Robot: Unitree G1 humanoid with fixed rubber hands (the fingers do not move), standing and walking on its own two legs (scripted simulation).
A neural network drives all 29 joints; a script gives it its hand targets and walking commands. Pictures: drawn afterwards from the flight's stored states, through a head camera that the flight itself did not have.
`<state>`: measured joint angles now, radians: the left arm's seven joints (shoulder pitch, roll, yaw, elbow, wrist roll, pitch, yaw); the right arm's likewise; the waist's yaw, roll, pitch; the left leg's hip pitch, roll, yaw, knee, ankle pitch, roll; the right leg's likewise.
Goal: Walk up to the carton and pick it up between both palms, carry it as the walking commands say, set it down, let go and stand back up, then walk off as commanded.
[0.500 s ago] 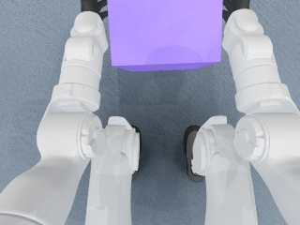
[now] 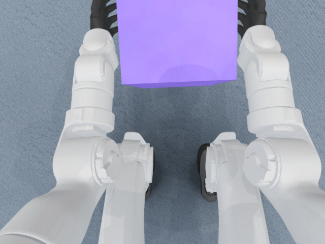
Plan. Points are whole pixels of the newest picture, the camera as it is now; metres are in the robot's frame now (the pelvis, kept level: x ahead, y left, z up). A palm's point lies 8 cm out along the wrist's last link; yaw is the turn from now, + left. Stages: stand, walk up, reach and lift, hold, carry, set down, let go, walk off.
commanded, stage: reach and lift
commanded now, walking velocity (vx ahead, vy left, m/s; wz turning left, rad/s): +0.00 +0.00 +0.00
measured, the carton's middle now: (175, 38) +0.53 +0.01 -0.18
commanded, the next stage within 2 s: none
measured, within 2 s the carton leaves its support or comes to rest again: neither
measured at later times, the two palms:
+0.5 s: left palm (86, 27) +0.50 +0.16 -0.03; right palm (275, 21) +0.51 -0.13 -0.02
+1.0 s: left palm (60, 17) +0.48 +0.15 +0.05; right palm (312, 12) +0.48 -0.14 +0.05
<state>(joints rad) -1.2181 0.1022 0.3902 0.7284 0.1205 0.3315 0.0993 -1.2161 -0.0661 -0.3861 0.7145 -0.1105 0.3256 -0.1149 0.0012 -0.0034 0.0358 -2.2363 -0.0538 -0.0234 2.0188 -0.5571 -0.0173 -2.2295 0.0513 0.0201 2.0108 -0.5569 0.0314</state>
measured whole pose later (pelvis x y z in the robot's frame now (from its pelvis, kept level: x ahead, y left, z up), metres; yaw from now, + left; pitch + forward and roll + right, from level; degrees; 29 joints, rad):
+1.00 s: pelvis +0.01 +0.00 +0.11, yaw +0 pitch +41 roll +0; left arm -0.99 -0.02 0.47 0.66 0.24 0.38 0.05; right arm -0.99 0.05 -0.46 0.65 -0.22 0.37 -0.07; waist 0.00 0.00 -0.14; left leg -1.87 -0.05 -0.04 1.66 -0.50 -0.02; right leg -1.87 0.05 0.03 1.65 -0.50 0.02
